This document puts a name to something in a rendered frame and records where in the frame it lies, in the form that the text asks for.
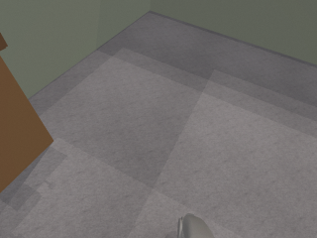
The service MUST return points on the right robot thigh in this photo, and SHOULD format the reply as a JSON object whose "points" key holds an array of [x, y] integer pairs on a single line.
{"points": [[190, 226]]}

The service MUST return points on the cabinet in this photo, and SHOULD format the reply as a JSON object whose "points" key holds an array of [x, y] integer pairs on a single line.
{"points": [[23, 135]]}

